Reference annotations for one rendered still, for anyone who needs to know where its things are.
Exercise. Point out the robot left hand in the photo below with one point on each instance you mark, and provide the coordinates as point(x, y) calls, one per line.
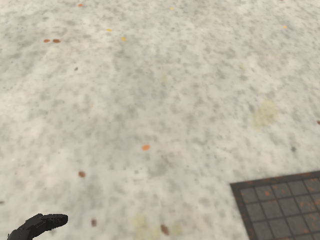
point(37, 225)

